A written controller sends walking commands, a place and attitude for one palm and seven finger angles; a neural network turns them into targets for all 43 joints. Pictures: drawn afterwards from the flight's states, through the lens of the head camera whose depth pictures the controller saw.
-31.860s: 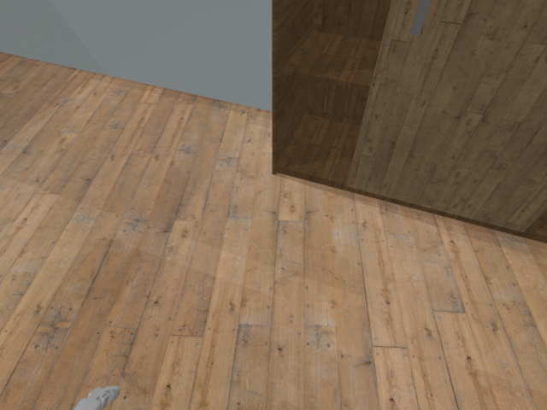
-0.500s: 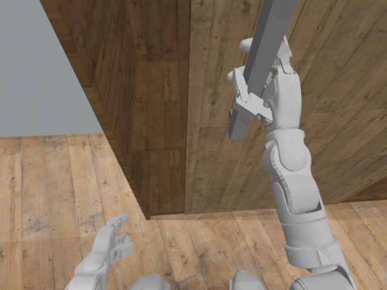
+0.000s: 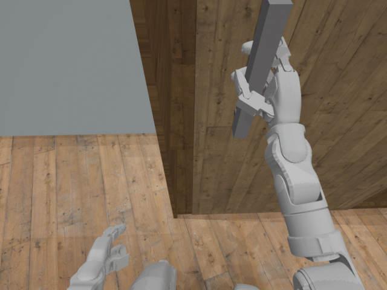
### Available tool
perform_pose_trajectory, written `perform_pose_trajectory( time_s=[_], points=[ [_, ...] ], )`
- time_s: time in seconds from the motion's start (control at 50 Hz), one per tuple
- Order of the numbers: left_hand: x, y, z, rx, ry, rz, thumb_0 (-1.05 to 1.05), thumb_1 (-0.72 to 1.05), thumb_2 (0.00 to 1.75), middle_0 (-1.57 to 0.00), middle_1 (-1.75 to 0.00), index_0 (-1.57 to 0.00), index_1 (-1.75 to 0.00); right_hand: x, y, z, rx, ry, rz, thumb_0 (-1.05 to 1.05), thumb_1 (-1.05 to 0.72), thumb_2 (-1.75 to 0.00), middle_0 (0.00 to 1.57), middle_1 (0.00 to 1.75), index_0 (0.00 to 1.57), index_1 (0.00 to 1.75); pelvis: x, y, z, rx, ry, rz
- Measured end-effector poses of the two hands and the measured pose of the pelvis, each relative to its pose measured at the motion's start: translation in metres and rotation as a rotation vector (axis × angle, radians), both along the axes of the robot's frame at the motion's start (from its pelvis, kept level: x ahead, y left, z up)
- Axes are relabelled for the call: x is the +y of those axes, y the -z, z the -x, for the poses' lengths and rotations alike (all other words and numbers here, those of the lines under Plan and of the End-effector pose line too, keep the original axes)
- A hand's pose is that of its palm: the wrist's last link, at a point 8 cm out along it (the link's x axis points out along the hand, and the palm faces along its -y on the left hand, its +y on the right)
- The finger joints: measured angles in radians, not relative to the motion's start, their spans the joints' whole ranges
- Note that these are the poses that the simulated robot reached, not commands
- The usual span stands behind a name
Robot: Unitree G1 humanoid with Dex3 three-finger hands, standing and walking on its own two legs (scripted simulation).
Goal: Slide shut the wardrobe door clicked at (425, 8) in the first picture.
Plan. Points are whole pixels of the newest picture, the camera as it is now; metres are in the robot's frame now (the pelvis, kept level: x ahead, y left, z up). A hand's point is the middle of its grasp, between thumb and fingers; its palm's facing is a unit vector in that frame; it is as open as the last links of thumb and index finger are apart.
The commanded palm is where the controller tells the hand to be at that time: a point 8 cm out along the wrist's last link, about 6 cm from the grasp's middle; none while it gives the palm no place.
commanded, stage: step sideways, sliding the door along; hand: right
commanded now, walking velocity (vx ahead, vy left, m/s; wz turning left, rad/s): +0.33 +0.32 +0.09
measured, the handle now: (250, 75) +0.44 -0.10 +0.19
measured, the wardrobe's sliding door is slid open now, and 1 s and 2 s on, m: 0.07 0.00 0.00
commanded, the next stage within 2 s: stop walking and hold the door there in 0.64 s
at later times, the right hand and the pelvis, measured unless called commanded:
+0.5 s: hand (194, 93) +0.39 +0.00 +0.20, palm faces +0.15 +0.99 -0.08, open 6.6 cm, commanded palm +0.37 +0.02 +0.20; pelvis +0.00 +0.13 -0.01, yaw -3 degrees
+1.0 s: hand (194, 92) +0.39 +0.00 +0.19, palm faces +0.25 +0.96 -0.14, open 6.5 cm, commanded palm +0.36 -0.03 +0.19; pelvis +0.02 +0.18 +0.00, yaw +1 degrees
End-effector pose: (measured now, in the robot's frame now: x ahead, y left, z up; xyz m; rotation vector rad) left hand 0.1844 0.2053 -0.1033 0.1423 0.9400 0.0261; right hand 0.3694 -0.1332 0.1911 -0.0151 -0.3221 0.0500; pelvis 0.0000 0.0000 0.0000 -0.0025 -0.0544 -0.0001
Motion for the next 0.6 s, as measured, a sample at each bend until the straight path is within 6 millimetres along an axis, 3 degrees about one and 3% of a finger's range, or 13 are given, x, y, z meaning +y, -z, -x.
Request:
perform_pose_trajectory(
  time_s=[0.08,0.14,0.26,0.38,0.42,0.5,0.6],
  points=[
    [0.015,0.004,0.0,0.002,0.025,0.032,0.01,0.9,0.9,-0.2,-0.3,-0.2,-0.3,0.015,-0.001,0.001,0.01,0.026,0.014,-0.01,-0.68,-0.77,0.41,1.4,0.18,1.39,0.025,0.0,0.001,-0.004,-0.023,-0.027],
    [0.031,0.01,-0.005,-0.015,0.041,0.061,0.01,0.9,0.9,-0.2,-0.3,-0.2,-0.3,0.028,0.0,0.002,-0.005,0.067,0.025,-0.02,-0.68,-0.8,0.42,1.4,0.16,1.39,0.054,0.009,0.001,-0.01,-0.019,-0.027],
    [0.077,0.011,-0.012,-0.047,0.021,0.06,0.01,0.9,0.9,-0.2,-0.3,-0.21,-0.3,0.056,-0.002,0.005,0.02,0.156,0.04,-0.03,-0.67,-0.84,0.44,1.4,0.19,1.35,0.098,0.011,0.003,-0.028,0.034,-0.018],
    [0.124,0.015,-0.018,-0.091,-0.007,0.017,0.01,0.9,0.9,-0.2,-0.3,-0.2,-0.3,0.083,-0.002,0.006,0.035,0.161,0.043,-0.03,-0.68,-0.82,0.45,1.4,0.19,1.37,0.116,0.017,0.0,-0.016,0.047,-0.033],
    [0.133,0.017,-0.019,-0.084,-0.009,0.018,0.01,0.9,0.9,-0.2,-0.3,-0.2,-0.3,0.083,-0.003,0.007,0.04,0.187,0.054,-0.03,-0.68,-0.81,0.45,1.4,0.19,1.36,0.123,0.017,0.0,-0.026,0.048,-0.031],
    [0.141,0.012,-0.015,-0.058,-0.015,0.007,0.01,0.91,0.9,-0.2,-0.3,-0.2,-0.3,0.083,-0.003,0.007,0.048,0.197,0.053,-0.03,-0.69,-0.81,0.45,1.4,0.19,1.36,0.128,0.011,-0.004,-0.014,0.051,0.002],
    [0.134,0.007,-0.014,-0.051,0.005,0.007,0.01,0.91,0.9,-0.2,-0.3,-0.2,-0.3,0.082,-0.002,0.007,0.032,0.172,0.049,-0.03,-0.7,-0.79,0.45,1.4,0.18,1.35,0.131,0.011,-0.008,-0.008,0.03,0.008]
  ],
)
